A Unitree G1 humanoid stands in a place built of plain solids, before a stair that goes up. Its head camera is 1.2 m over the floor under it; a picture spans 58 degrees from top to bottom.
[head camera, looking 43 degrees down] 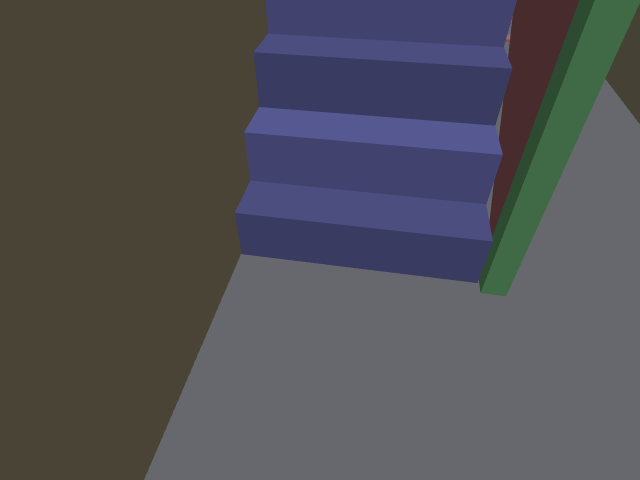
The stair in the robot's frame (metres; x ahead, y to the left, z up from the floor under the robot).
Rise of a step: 0.21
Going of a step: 0.20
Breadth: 0.90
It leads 10 degrees to the right of straight ahead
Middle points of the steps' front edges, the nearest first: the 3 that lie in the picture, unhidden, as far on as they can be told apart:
1.13 -0.14 0.21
1.33 -0.17 0.42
1.53 -0.20 0.63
